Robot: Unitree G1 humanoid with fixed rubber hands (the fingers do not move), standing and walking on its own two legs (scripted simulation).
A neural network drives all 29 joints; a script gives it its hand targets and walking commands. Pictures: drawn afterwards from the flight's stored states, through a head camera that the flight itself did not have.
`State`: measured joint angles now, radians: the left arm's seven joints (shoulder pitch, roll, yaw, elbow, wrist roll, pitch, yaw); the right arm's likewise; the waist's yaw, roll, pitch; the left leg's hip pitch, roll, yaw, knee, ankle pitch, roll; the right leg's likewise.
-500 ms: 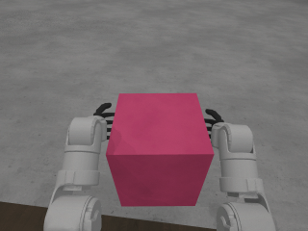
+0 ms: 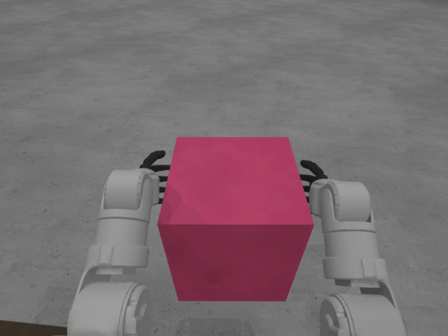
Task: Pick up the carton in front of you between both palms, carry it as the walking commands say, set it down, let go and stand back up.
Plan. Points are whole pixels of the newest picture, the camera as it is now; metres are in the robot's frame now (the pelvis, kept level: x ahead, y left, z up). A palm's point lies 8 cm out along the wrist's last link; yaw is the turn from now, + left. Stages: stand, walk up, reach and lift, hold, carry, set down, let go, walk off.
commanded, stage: carry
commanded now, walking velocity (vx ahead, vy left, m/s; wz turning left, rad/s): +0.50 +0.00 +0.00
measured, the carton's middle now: (232, 220) +0.34 -0.01 +0.05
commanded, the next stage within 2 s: none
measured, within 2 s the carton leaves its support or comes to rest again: neither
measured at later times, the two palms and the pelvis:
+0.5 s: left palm (152, 138) +0.61 +0.20 +0.04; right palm (264, 143) +0.60 -0.10 +0.04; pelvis +0.25 +0.05 -0.04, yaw -1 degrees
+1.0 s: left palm (178, 84) +0.91 +0.17 +0.05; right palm (264, 87) +0.91 -0.13 +0.05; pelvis +0.56 +0.01 -0.06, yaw +1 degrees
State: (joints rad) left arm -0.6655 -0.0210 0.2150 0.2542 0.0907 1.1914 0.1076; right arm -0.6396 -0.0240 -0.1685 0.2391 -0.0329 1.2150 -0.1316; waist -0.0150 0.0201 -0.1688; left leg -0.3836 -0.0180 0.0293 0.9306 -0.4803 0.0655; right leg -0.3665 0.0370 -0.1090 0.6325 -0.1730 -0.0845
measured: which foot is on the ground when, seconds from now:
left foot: up 0.00-0.34, down 0.36-0.88, up 0.90-1.00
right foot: down 0.00-0.36, up 0.38-0.84, down 0.86-1.00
